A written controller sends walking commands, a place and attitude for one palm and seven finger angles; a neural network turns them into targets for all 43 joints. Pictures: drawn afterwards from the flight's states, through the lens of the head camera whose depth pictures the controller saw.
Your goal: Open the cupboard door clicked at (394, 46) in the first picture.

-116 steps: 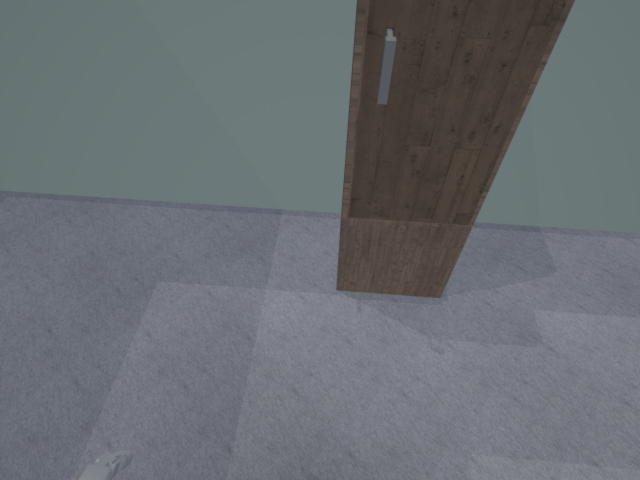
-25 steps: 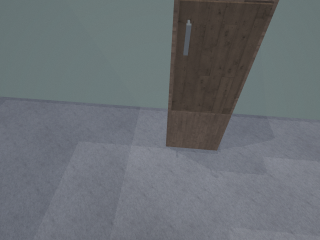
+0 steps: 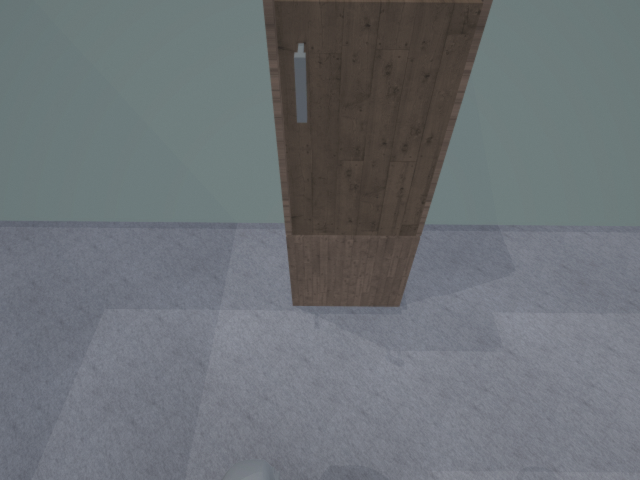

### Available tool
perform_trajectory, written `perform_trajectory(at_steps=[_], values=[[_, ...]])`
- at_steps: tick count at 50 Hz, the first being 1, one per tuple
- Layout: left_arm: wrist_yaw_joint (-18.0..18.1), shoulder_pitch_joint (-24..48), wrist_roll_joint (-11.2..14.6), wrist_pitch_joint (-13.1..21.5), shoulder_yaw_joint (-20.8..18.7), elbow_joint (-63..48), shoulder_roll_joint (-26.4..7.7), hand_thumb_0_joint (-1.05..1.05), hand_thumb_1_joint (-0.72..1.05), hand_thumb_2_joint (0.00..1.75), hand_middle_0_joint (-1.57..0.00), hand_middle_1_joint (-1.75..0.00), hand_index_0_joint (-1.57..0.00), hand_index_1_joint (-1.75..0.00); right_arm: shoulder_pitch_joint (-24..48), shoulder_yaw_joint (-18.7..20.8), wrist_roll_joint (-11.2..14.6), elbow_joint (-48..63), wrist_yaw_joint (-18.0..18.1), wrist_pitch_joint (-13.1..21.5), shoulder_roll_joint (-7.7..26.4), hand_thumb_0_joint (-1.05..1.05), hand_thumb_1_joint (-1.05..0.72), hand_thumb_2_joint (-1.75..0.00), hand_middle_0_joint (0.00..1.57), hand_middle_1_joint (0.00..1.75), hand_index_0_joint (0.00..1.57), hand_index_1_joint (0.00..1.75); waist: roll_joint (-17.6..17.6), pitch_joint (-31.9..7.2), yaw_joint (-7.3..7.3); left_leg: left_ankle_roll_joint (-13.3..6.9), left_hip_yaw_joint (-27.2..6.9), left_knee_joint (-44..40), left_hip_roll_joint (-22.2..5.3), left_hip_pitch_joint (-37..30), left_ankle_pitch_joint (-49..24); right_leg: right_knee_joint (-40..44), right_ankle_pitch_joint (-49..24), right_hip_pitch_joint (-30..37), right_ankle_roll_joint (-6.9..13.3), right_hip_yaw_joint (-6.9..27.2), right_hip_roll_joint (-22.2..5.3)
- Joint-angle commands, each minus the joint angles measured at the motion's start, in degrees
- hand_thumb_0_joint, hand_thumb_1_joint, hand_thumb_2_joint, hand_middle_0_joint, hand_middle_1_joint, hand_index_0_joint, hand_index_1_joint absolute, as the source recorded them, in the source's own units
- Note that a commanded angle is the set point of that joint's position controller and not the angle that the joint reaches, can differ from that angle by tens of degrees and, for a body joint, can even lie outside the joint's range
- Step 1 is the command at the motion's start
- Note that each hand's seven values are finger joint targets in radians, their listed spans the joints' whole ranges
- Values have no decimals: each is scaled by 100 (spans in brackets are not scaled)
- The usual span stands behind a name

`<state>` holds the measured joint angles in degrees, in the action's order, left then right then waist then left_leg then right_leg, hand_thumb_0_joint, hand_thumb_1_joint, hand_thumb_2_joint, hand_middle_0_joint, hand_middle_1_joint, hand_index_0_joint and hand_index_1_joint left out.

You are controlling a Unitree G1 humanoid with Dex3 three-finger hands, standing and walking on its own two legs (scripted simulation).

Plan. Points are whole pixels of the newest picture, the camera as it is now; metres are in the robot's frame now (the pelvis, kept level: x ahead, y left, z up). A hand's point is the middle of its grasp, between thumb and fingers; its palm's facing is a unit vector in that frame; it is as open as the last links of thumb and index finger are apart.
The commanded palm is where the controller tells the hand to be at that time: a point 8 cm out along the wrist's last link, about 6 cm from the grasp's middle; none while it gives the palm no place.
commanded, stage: take the last steps up to it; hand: left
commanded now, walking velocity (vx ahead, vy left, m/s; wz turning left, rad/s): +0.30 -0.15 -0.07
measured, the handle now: (301, 83) +0.75 +0.09 +0.12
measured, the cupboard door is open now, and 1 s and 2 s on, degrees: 0 0 0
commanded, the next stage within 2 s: come to a stop and stand still in 0.34 s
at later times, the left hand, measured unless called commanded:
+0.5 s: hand (222, 433) +0.22 +0.17 -0.18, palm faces +0.01 -0.99 -0.14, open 7.4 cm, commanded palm none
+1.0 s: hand (268, 365) +0.32 +0.12 -0.15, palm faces +0.02 -0.96 -0.29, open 7.4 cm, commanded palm none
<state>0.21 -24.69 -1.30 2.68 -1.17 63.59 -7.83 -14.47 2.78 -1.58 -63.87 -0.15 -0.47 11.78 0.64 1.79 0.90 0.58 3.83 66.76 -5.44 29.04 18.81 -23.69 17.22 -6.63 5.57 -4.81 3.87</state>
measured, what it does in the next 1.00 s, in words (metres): walks ahead: left foot, then right foot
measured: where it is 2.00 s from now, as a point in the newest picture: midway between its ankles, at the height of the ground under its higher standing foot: outside the picture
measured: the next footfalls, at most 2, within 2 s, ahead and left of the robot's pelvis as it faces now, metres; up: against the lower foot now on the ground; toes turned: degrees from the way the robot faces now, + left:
left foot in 0.30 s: +0.25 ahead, +0.08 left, +0.00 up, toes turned +7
right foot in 0.74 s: +0.34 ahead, -0.18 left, +0.00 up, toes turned -8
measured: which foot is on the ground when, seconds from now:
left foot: up 0.00-0.28, down 0.30-0.76, up 0.78-1.00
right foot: down 0.00-0.30, up 0.32-0.72, down 0.74-1.00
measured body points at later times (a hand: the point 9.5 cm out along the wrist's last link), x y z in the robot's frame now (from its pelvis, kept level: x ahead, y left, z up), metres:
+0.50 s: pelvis +0.19 +0.00 +0.00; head +0.20 +0.03 +0.45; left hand +0.22 +0.23 -0.17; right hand +0.22 -0.24 -0.14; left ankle +0.21 +0.08 -0.74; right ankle +0.17 -0.15 -0.64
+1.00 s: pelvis +0.22 -0.07 +0.00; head +0.26 -0.11 +0.44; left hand +0.32 +0.17 -0.13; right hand +0.25 -0.31 -0.18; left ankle +0.16 +0.08 -0.63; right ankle +0.30 -0.18 -0.74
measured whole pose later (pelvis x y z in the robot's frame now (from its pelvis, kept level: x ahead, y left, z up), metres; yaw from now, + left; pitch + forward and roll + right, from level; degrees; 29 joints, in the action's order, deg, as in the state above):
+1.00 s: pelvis +0.22 -0.07 +0.00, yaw +0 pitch -1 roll +2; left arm 2.6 -7.5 -1.1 -0.2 -2.0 54.9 -7.8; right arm -10.5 5.0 -1.6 -58.8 0.2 -5.2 12.8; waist 3.0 5.9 -0.5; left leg 3.8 -1.7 72.2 1.3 26.9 22.4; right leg -30.6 9.0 -20.7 1.4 -6.1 -5.4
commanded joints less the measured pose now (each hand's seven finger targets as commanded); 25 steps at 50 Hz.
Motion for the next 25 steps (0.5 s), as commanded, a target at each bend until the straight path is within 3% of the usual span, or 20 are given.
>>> perform_trajectory(at_steps=[1,4,8,9,10,11,12,13,14,15,16,17,18,19,20,22,25], values=[[115,-532,-17,157,-136,-34,-656,0,90,90,-20,-30,-20,-30,417,104,-3,520,16,174,160,0,-90,-90,20,30,20,30,-365,237,-66,63,2,-126,-129,968,-443,1105,-2154,327,526,1322,-1454],[164,-718,-37,170,-129,104,-574,0,90,90,-20,-30,-20,-30,737,98,7,646,7,205,78,0,-90,-90,20,30,20,30,-483,266,4,38,97,-713,-143,1234,-422,1003,-2842,781,568,1217,-1449],[201,-922,-59,120,-109,245,-482,0,90,90,-20,-30,-20,-30,1246,60,23,804,19,252,-31,0,-90,-90,20,30,20,30,-438,563,134,-87,313,-1656,-23,1010,-257,870,-3787,876,584,1219,-1440],[207,-814,-73,112,-120,246,-519,0,90,90,-20,-30,-20,-30,1148,54,30,793,23,283,-46,0,-90,-90,20,30,20,30,-519,507,38,-161,341,-2039,9,671,-191,713,-4083,831,575,1123,-1440],[194,-741,-62,107,-135,206,-557,0,90,90,-20,-30,-20,-30,1003,56,40,745,49,304,-45,0,-90,-90,20,30,20,30,-448,451,-35,-235,509,-2316,175,181,-154,478,-4688,690,549,1009,-1380],[180,-646,-50,114,-152,183,-618,0,90,90,-20,-30,-20,-30,674,68,41,635,93,332,-30,0,-90,-90,20,30,20,30,-506,272,-198,-307,670,-2591,377,-341,-239,93,-5440,665,492,890,-1273],[164,-553,-26,120,-171,163,-669,0,90,90,-20,-30,-20,-30,98,97,30,465,160,359,45,0,-90,-90,20,30,20,30,-472,60,-453,-378,756,-2958,547,-1022,-572,-525,-5872,562,369,710,-1122],[149,-448,18,111,-194,125,-719,0,90,90,-20,-30,-20,-30,-685,141,10,226,218,381,207,0,-90,-90,20,30,20,30,-378,-323,-784,-480,538,-3431,440,-2103,-1201,-1541,-5537,109,206,609,-986],[111,-596,61,92,-207,35,-507,0,90,90,-20,-30,-20,-30,-1448,262,-68,89,286,405,706,0,-90,-90,20,30,20,30,369,-898,-988,-934,-1081,-3744,-742,-3493,-1897,-3042,-3348,-1106,-76,411,-535],[50,-757,130,73,-152,-152,-293,0,90,90,-20,-30,-20,-30,-1798,328,-51,13,321,389,1144,0,-90,-90,20,30,20,30,1505,-1225,-808,-1771,-3476,-4600,-2482,-4189,-2898,-5032,1197,-2494,-289,267,94],[82,-496,46,10,-220,-206,-600,0,90,90,-20,-30,-20,-30,-1392,269,63,94,322,319,1056,0,-90,-90,20,30,20,30,499,-921,-630,-1956,-3614,-5044,-2696,-3370,-1891,-5621,1376,-2484,-171,848,-226],[72,-160,-5,-47,-230,-240,-492,0,90,90,-20,-30,-20,-30,-866,219,62,198,329,333,792,0,-90,-90,20,30,20,30,300,-120,-435,-1652,-3080,-5379,-2347,-2396,-941,-5636,901,-2665,-225,845,-458],[1,-12,-63,-89,-266,-275,-400,0,90,90,-20,-30,-20,-30,-489,129,45,324,333,384,440,0,-90,-90,20,30,20,30,216,442,-261,-1382,-2569,-5521,-2041,-1650,-704,-5507,448,-2695,-299,841,-661],[-57,-26,-88,-135,-263,-288,-324,0,90,90,-20,-30,-20,-30,-330,26,38,342,325,435,176,0,-90,-90,20,30,20,30,210,687,-80,-1212,-2076,-5576,-1787,-1119,-880,-5278,197,-2462,-363,793,-779],[-75,-200,-105,-208,-255,-241,-184,0,90,90,-20,-30,-20,-30,-277,-7,16,329,302,475,104,0,-90,-90,20,30,20,30,263,596,53,-1063,-1460,-5509,-1555,-956,-1259,-5085,-11,-2292,-422,742,-807],[-68,-392,-111,-301,-271,-237,-21,0,90,90,-20,-30,-20,-30,-252,52,-1,419,292,520,64,0,-90,-90,20,30,20,30,357,238,138,-986,-522,-5281,-1227,-1046,-2080,-4589,-207,-2138,-545,566,-867],[-33,-91,-73,-402,-246,-371,-45,0,90,90,-20,-30,-20,-30,-226,-1,32,470,302,479,224,0,-90,-90,20,30,20,30,643,161,145,-843,40,-5003,-932,-1115,-4156,-3667,-597,-1960,-738,367,-861]])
